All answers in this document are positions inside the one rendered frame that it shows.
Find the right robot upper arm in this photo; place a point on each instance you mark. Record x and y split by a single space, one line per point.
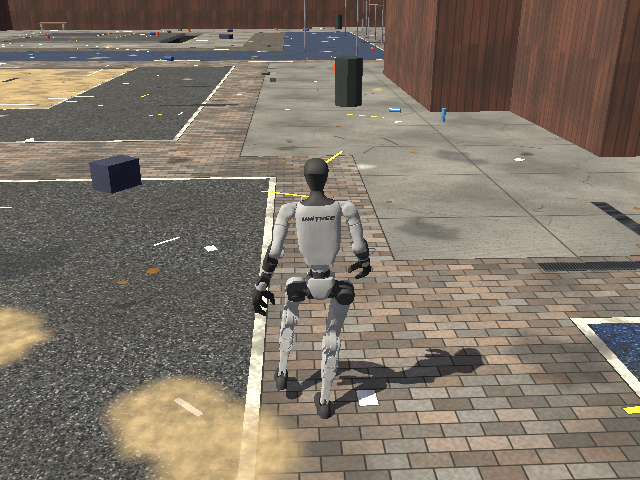
349 210

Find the robot right thigh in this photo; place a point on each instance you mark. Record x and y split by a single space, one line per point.
338 308

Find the left robot forearm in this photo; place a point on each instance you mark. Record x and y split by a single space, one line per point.
267 270

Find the robot right foot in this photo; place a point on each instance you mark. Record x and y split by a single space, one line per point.
324 410

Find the right robot forearm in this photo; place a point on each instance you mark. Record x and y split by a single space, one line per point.
363 258

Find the robot left hand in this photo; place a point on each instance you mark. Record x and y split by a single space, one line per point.
257 300

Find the robot right hand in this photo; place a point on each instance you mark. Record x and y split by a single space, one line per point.
364 273

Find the left robot upper arm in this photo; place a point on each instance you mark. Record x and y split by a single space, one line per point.
286 213

